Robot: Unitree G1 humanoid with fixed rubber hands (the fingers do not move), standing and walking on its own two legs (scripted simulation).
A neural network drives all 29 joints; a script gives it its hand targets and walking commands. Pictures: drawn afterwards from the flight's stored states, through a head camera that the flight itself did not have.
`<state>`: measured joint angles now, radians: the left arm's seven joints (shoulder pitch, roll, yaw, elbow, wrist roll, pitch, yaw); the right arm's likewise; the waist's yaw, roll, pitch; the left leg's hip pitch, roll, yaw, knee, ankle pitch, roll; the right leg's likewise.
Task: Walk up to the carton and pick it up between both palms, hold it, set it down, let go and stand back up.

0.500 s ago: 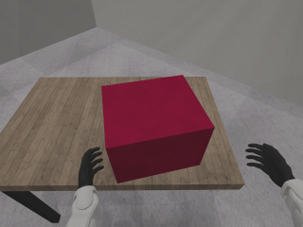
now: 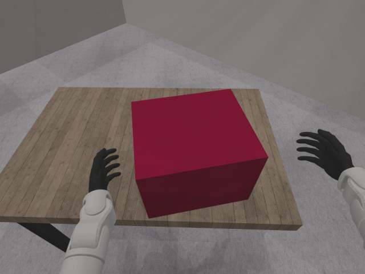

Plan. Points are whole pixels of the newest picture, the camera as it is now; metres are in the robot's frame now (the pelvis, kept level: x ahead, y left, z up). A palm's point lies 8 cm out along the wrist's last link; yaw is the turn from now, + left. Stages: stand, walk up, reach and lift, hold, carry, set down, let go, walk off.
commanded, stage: reach and lift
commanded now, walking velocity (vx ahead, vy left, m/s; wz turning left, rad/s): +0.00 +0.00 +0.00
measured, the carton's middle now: (190, 151) +0.46 +0.02 -0.03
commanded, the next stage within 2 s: none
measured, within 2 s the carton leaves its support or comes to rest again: neither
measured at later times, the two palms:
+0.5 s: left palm (93, 158) +0.34 +0.23 +0.08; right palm (321, 125) +0.44 -0.27 +0.11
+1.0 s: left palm (97, 136) +0.39 +0.23 +0.10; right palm (307, 97) +0.49 -0.24 +0.14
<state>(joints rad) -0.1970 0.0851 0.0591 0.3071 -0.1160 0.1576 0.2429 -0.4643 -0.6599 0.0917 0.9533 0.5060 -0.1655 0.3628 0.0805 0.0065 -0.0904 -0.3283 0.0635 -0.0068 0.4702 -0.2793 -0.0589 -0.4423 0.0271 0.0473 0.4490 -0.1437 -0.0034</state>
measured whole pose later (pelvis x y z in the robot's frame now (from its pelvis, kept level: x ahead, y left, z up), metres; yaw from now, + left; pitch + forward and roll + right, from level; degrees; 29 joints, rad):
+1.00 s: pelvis +0.00 -0.01 +0.00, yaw +1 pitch +19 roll -1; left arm -0.67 0.17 0.10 0.47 -0.19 0.40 0.23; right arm -0.99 -0.70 0.10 1.05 0.47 0.13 0.26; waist 0.16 0.03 -0.18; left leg -0.53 0.07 -0.03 0.42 -0.22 -0.07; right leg -0.61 0.04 0.04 0.33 -0.05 -0.01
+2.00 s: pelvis -0.02 -0.02 -0.04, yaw +0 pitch +38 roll +0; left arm -0.82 0.12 0.06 1.05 -0.27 -0.26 0.16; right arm -1.06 -0.56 0.21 1.29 0.43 -0.28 0.16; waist 0.22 0.03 -0.31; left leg -1.05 0.09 -0.01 0.66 -0.27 -0.08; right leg -1.13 0.06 0.05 0.57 -0.10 -0.01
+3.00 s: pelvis -0.01 -0.01 -0.04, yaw +1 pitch +34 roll +0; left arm -0.84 0.08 0.09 1.17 -0.21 -0.31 0.16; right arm -1.14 -0.43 0.08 1.46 0.28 -0.30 0.15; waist 0.17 0.01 -0.33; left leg -0.97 0.08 -0.03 0.67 -0.28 -0.08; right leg -1.05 0.04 0.03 0.60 -0.13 -0.02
